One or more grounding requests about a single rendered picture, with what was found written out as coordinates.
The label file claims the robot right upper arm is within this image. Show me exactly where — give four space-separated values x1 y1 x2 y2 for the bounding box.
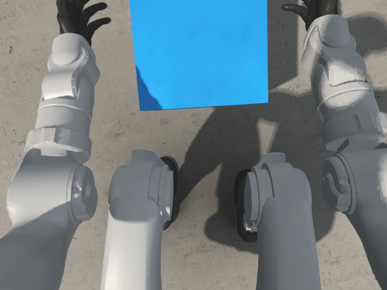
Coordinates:
321 148 387 290

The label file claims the carton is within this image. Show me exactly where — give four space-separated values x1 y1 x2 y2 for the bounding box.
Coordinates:
129 0 268 111

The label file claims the right robot hand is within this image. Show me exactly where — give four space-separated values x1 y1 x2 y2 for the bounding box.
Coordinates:
282 0 338 31

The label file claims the right robot foot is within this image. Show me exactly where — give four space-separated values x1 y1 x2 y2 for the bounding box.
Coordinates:
234 169 258 242

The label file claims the left robot hand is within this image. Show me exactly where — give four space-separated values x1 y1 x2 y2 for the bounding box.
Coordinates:
56 0 111 46

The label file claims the left robot foot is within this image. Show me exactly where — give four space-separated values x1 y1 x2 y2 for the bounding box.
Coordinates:
160 158 177 231

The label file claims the robot left forearm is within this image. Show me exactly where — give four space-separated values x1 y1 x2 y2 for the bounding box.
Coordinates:
7 33 100 221

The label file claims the robot foot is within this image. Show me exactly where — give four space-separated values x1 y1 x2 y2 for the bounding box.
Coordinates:
234 169 258 242
160 158 177 231

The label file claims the robot left upper arm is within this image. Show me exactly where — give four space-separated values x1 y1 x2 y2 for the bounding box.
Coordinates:
0 163 98 290

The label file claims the robot right forearm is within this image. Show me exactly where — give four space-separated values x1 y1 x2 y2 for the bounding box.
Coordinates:
301 14 387 153

